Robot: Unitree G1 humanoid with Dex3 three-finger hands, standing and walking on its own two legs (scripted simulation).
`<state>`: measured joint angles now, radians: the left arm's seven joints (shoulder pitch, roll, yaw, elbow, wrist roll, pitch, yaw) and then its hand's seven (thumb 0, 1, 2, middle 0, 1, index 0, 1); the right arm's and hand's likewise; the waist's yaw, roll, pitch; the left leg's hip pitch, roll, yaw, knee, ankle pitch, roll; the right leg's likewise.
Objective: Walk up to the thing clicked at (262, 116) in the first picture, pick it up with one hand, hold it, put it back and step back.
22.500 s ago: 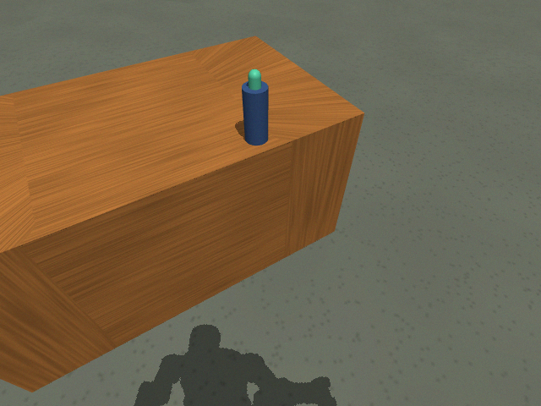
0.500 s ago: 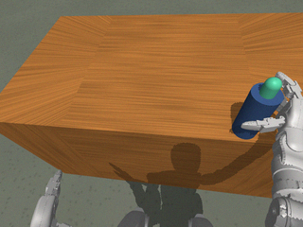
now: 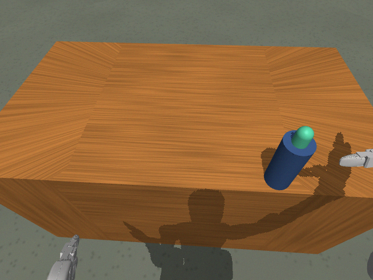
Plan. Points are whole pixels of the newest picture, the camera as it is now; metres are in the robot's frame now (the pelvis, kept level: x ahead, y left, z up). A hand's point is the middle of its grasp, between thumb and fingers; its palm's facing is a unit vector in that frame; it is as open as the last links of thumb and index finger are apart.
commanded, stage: sink last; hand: right
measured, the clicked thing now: (290, 157) +0.41 -0.21 +0.01
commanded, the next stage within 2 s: home in 1.00 s
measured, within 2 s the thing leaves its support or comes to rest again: neither
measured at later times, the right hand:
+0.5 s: hand (362, 231) +0.23 -0.28 +0.06, palm faces +0.34 +0.87 -0.34, open 17.5 cm
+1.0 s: hand out of the picture +0.15 -0.27 +0.05, palm faces +0.39 +0.82 -0.41, open 17.6 cm
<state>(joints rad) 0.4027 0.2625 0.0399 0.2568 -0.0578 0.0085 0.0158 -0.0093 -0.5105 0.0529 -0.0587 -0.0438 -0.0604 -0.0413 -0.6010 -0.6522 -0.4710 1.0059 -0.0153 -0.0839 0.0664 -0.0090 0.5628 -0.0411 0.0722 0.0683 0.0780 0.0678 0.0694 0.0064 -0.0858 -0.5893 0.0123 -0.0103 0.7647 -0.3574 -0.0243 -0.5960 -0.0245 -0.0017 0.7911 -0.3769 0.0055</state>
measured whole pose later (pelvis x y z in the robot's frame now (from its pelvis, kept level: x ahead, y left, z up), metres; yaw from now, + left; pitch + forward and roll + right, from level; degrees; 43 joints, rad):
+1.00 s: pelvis -0.02 +0.02 +0.01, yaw -2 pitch +0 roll -1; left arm 0.35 0.24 0.12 0.49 -0.03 -0.06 0.10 -0.01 -0.50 0.05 -0.05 -0.04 -0.06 -0.04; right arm 0.44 -0.32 -0.31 0.02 0.05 -0.11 -0.06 -0.01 0.59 -0.05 0.06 0.07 0.07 0.07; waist -0.04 -0.01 0.01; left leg -0.36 0.03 0.02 0.68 -0.32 0.00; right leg -0.35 -0.01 0.03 0.64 -0.29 0.03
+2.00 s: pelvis +0.00 +0.01 +0.02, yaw -1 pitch +1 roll +0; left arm 0.22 0.21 -0.01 0.65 -0.01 -0.07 0.06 0.01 0.90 0.90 -0.20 -0.30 -0.20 -0.29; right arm 0.28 -0.17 -0.01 0.47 0.01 -0.06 -0.09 -0.01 0.52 -0.06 0.06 0.06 0.06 0.06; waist 0.00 -0.01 0.03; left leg -0.33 0.02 0.01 0.61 -0.31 -0.01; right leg -0.33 -0.02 0.01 0.62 -0.31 0.02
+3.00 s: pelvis -0.01 +0.00 +0.04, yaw +1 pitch -3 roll +0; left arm 0.16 0.36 0.00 1.14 0.01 0.01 -0.01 0.01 0.90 0.90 -0.20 -0.30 -0.20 -0.29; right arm 0.17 -0.36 0.02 1.11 -0.02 -0.01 0.00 0.00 0.52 -0.06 0.06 0.06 0.06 0.06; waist 0.01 0.00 0.05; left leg -0.16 0.03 -0.03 0.39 -0.18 -0.02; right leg -0.14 -0.01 -0.03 0.37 -0.17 0.01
